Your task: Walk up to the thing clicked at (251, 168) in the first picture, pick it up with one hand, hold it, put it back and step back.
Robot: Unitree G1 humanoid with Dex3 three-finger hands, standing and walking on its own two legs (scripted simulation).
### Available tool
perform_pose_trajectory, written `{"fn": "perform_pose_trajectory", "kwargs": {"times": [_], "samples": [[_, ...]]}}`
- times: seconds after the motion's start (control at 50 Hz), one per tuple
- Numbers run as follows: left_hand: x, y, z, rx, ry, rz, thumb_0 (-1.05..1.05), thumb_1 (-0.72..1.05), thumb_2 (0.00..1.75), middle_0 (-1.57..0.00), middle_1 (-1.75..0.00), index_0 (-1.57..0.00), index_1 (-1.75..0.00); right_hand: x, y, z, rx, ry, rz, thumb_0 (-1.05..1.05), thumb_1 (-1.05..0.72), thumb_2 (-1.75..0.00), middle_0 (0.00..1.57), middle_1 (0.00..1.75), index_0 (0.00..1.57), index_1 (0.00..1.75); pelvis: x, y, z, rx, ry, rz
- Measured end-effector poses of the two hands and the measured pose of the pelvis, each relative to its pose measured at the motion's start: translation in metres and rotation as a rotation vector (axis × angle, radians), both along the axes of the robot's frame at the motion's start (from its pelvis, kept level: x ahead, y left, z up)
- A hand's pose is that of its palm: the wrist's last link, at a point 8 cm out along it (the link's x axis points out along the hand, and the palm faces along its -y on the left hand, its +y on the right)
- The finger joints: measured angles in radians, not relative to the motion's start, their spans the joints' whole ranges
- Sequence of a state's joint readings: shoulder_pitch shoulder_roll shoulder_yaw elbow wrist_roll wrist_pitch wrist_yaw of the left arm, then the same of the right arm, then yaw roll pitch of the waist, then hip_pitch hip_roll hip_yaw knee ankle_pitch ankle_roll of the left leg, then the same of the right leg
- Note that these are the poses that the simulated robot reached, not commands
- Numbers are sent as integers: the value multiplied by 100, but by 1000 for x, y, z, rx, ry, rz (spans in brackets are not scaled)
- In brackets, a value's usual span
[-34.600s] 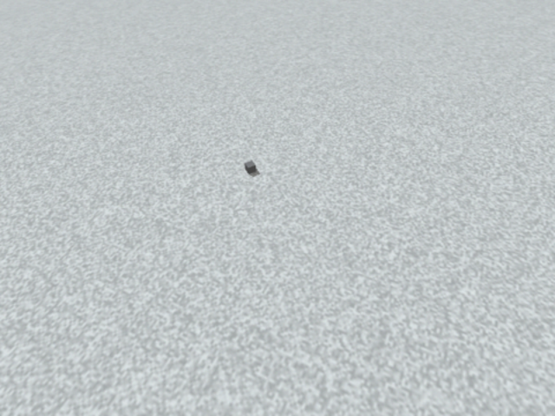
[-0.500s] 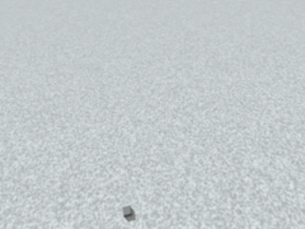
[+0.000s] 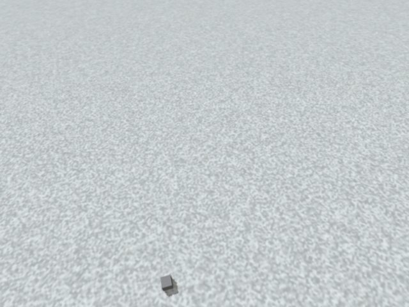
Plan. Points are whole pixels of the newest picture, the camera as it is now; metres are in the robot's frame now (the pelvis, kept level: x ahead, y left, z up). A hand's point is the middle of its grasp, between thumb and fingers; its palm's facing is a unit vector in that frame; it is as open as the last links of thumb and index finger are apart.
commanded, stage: stand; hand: left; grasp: from above
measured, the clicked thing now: (166, 282) +0.40 +0.23 -0.76
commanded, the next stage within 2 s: step back in 1.22 s
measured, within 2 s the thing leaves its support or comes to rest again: neither
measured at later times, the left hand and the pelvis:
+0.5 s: hand out of the picture +0.08 +0.24 -0.16, palm faces +0.01 -0.94 -0.33, open 7.4 cm; pelvis +0.01 +0.00 +0.00, yaw +0 degrees
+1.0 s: hand out of the picture +0.08 +0.24 -0.16, palm faces +0.00 -0.94 -0.33, open 7.4 cm; pelvis +0.01 +0.00 +0.00, yaw +0 degrees
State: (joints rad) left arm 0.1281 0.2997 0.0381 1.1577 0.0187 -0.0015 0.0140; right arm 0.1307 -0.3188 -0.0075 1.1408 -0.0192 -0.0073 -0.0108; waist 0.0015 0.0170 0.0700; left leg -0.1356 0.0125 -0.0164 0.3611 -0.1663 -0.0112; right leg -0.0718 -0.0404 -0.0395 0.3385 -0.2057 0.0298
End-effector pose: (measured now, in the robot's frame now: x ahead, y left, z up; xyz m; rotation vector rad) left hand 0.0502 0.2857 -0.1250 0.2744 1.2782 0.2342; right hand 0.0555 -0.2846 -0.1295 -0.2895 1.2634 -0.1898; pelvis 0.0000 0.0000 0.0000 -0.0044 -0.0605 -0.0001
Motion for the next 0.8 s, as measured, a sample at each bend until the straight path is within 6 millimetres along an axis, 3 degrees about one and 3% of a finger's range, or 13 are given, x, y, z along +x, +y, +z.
{"fn": "perform_pose_trajectory", "kwargs": {"times": [0.5,0.8], "samples": [[24,0,4,2,-29,-19,1,90,90,-20,-30,-21,-30,23,-8,5,-12,-25,11,1,-90,-90,20,30,20,30,9,-3,1,0,14,-1],[24,2,4,3,-27,-25,1,91,90,-20,-30,-21,-30,22,-9,5,-10,-18,11,1,-90,-90,20,30,20,30,11,-3,1,2,18,0]]}}
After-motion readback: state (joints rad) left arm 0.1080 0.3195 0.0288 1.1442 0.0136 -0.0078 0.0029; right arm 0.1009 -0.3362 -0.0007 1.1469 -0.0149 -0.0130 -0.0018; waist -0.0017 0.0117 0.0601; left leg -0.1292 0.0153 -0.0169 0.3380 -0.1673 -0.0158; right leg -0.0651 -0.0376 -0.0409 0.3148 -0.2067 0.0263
